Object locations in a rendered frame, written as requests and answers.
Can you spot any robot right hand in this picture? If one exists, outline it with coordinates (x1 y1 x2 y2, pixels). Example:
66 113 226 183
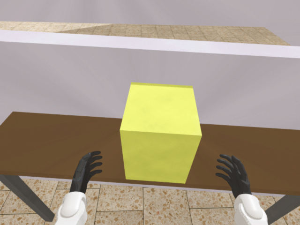
216 154 252 199

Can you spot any robot left hand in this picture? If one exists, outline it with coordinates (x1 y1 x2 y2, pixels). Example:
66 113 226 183
69 151 102 194

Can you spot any carton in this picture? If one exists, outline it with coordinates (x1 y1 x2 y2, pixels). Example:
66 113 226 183
120 82 202 184

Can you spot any table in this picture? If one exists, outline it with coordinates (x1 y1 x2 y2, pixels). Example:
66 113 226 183
0 112 300 225

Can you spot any robot right forearm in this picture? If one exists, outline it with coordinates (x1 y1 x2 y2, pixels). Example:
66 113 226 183
233 194 268 225

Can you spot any robot left forearm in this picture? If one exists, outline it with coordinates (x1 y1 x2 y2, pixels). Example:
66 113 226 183
55 192 87 225

